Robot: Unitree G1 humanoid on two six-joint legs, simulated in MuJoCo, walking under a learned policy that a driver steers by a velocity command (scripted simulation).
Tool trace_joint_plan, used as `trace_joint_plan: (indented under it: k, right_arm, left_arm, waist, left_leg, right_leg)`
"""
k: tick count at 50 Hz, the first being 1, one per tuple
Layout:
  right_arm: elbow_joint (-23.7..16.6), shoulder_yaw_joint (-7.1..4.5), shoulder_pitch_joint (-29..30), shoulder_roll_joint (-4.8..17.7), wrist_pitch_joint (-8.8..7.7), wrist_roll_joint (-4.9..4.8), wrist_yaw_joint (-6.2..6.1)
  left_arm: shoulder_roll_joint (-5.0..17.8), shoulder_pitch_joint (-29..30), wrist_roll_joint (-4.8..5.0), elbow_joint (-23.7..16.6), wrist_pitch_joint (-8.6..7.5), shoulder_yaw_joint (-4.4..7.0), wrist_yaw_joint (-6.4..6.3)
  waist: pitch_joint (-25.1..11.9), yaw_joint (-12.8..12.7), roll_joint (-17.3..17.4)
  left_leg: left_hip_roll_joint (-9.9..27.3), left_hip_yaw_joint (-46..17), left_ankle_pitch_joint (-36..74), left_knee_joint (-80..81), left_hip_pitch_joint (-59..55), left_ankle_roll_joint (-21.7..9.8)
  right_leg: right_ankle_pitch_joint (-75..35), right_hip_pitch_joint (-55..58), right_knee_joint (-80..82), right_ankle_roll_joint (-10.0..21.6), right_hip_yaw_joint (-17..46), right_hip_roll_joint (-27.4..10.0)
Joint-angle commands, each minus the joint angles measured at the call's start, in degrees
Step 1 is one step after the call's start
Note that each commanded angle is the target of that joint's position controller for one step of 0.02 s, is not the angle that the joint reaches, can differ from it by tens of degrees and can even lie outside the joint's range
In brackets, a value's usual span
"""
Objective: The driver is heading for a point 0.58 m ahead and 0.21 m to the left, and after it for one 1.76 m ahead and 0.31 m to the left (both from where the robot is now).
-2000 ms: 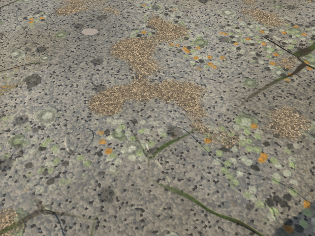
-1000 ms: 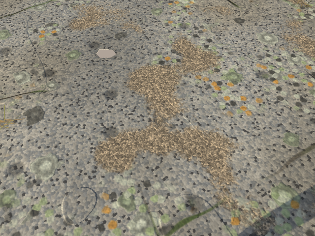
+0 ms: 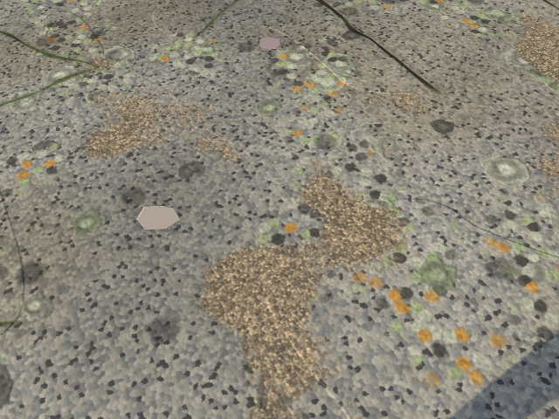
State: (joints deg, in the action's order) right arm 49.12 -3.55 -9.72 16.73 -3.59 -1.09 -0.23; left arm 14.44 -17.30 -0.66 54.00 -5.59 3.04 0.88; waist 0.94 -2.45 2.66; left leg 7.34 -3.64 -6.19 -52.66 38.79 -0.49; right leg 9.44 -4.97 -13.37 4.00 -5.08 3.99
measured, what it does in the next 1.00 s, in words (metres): walks ahead, turning left: left foot, then right foot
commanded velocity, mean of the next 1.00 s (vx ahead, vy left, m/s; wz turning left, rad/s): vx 0.50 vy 0.00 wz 0.49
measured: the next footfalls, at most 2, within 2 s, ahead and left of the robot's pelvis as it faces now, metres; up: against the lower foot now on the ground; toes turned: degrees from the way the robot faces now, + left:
left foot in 0.26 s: +0.31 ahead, +0.16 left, +0.00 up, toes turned +11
right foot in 0.74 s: +0.64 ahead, +0.04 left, +0.00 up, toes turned +28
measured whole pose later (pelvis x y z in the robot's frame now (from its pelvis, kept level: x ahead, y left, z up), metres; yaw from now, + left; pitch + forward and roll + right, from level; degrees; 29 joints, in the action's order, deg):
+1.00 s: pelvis +0.56 +0.12 +0.00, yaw +31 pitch +1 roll -1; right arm 38.5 -4.3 -12.2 17.5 -1.7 -0.7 -0.4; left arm 15.0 -17.5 0.0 49.3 -5.9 3.6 1.0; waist 1.1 -3.2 2.7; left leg 4.6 -3.7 -15.2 -57.3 35.6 -0.7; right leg 11.2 -8.8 -18.4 2.0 -4.1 1.6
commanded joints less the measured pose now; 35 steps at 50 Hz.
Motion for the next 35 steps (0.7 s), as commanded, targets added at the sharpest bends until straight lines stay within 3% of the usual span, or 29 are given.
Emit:
trace_joint_plan:
  k: [1, 5, 8, 10, 11, 12, 13, 14, 15, 16, 17, 18, 19, 21, 23, 28, 32, 35]
  right_arm:
    - [-3.2, -0.25, 1.4, 2.0, -0.45, -0.02, 0.54]
    - [-6.4, 0.44, 8.3, 1.0, -0.58, -0.06, 1.7]
    - [-9.0, 0.36, 10.8, 1.4, -0.53, -0.14, 2.95]
    - [-9.9, -0.38, 8.9, 3.0, -0.36, -0.09, 3.66]
    - [-9.6, -1.19, 5.3, 4.3, -0.13, -0.02, 3.75]
    - [-7.9, -2.59, -2.4, 6.5, 0.02, -0.14, 3.61]
    - [-5.7, -4.6, -12.1, 10.5, 0.33, -0.23, 2.74]
    - [-5.4, -6.11, -15.2, 17.0, 0.49, -0.4, 1.92]
    - [-6.6, -4.81, -16.1, 13.8, 0.09, -0.15, 1.98]
    - [-6.6, -3.79, -14.3, 10.5, -0.27, 0.48, 1.95]
    - [-7.2, -3.37, -10.6, 8.9, -0.55, 0.39, 1.85]
    - [-8.2, -2.86, -6.7, 7.3, -0.55, 0.35, 1.84]
    - [-9.2, -2.3, -4.2, 5.8, -0.57, 0.85, 1.69]
    - [-10.1, -2.32, -3.0, 6.1, -0.57, 0.85, 1.31]
    - [-10.0, -2.81, -4.4, 7.8, -0.73, 0.56, 0.55]
    - [-9.1, -3.2, -8.5, 8.7, -0.04, 0.04, -0.67]
    - [-7.9, -3.19, -11.4, 8.2, 0.52, -0.36, -0.89]
    - [-8.2, -3.32, -10.7, 8.1, 1.12, -0.07, -1.31]
  left_arm:
    - [9.0, 3.4, 0.04, -3.3, -0.98, 1.73, -0.9]
    - [9.8, -0.4, 0.63, -1.4, -0.27, 1.91, -1.29]
    - [10.4, -1.5, 1.07, -0.7, 1.26, 2.26, -1.54]
    - [11.9, 0.1, 1.27, -1.4, 2.23, 2.74, -2.06]
    - [12.7, 0.9, 1.25, -1.9, 2.75, 2.99, -2.43]
    - [12.7, 1.9, 1.22, -2.4, 3.35, 2.97, -2.79]
    - [12.0, 1.8, 0.88, -3.4, 3.31, 2.54, -3.15]
    - [4.2, -3.7, -0.8, -6.1, 1.69, -0.04, -2.01]
    - [5.9, -1.0, 0.26, -6.5, -0.99, -0.17, -0.94]
    - [9.5, 5.2, 2.61, -8.2, -2.6, 0.94, -0.15]
    - [9.2, 7.4, 2.86, -9.0, -3.37, 0.73, -0.14]
    - [9.0, 7.8, 1.66, -8.5, -3.35, 1.03, -0.59]
    - [9.4, 7.0, 0.88, -8.3, -2.67, 1.56, -0.9]
    - [8.3, 5.7, 0.18, -8.6, -1.1, 1.69, -1.0]
    - [7.1, 7.5, -0.28, -9.6, -0.25, 1.51, -1.33]
    - [5.0, 18.0, 0.29, -13.2, -0.6, 0.63, -0.93]
    - [7.0, 21.4, 1.07, -15.3, -1.41, 1.07, -0.05]
    - [9.1, 18.4, 1.21, -14.9, -2.35, 1.9, 0.44]
  waist:
    - [1.6, 0.8, -5.5]
    - [3.6, -2.0, -4.4]
    - [4.1, -2.0, -4.7]
    - [1.8, 0.3, -6.5]
    - [-1.0, 2.5, -7.6]
    - [-5.1, 6.8, -7.2]
    - [-10.3, 11.1, -3.8]
    - [-16.5, 7.0, 10.5]
    - [-23.2, 8.3, 7.8]
    - [-16.3, 9.6, 4.5]
    - [-10.4, 7.8, 0.5]
    - [-6.3, 5.3, -2.9]
    - [-4.5, 3.1, -2.0]
    - [-3.7, 1.3, -0.4]
    - [-2.7, 1.3, -0.1]
    - [-0.8, 5.3, 2.0]
    - [-0.6, 6.4, 2.8]
    - [-1.2, 4.1, 4.8]
  left_leg:
    - [-0.3, 0.2, 10.3, 8.9, -1.7, 0.0]
    - [-1.6, 2.7, 12.7, 16.5, -0.6, -1.0]
    - [-2.7, 4.2, 6.3, 18.8, 2.1, -2.7]
    - [-5.3, 7.3, 0.2, 18.8, -2.6, -4.6]
    - [-7.5, 9.1, -2.5, 18.3, -7.9, -5.7]
    - [-9.9, 10.1, -1.4, 20.6, -18.1, -7.4]
    - [-7.9, 3.8, 0.3, 22.4, -34.8, -10.2]
    - [7.1, -25.2, -5.4, 24.4, -57.5, -20.4]
    - [12.6, -44.6, -10.2, 34.1, -64.0, -24.4]
    - [10.5, -35.9, -8.5, 35.3, -59.7, -20.7]
    - [8.1, -27.9, -4.3, 35.5, -51.1, -18.5]
    - [5.7, -21.9, 1.1, 36.4, -42.2, -16.9]
    - [3.9, -18.3, 5.6, 37.8, -35.9, -16.1]
    - [2.1, -15.7, 9.7, 39.9, -29.6, -16.5]
    - [0.9, -12.7, 12.3, 40.8, -26.3, -16.4]
    - [-2.7, -10.0, 4.4, 39.8, -23.8, -12.3]
    - [-0.4, -15.4, 0.5, 35.8, -28.4, -11.3]
    - [1.2, -20.0, 2.5, 30.3, -32.0, -10.3]
  right_leg:
    - [-13.1, -3.1, 8.2, 6.7, 3.7, -14.8]
    - [-14.4, 3.7, 7.5, 5.9, 0.2, -16.9]
    - [-21.8, 11.4, 3.1, 4.8, -1.2, -19.4]
    - [-38.5, 13.6, -3.5, 3.4, -2.9, -20.0]
    - [-47.9, 13.7, -9.7, 2.7, -3.8, -19.7]
    - [-51.6, 11.1, -20.1, 1.3, -5.4, -18.2]
    - [-41.8, 0.1, -35.1, -0.9, -5.8, -15.8]
    - [1.3, -26.4, -57.2, -4.7, -4.5, -5.7]
    - [24.2, -36.4, -65.7, -4.3, 8.1, -0.8]
    - [20.0, -41.7, -66.7, -2.8, 11.0, -4.5]
    - [14.8, -41.1, -62.4, -2.0, 10.3, -7.1]
    - [11.7, -37.9, -57.0, -2.4, 9.7, -9.1]
    - [9.6, -33.4, -53.3, -2.9, 9.8, -10.6]
    - [7.7, -29.4, -49.1, -4.8, 9.2, -10.8]
    - [3.4, -29.5, -43.3, -6.7, 8.2, -10.1]
    - [-13.6, -25.9, -22.0, -7.9, 7.7, -6.1]
    - [-13.7, -23.9, -15.4, -6.8, 9.6, -4.8]
    - [-6.5, -19.9, -13.3, -4.6, 9.8, -4.5]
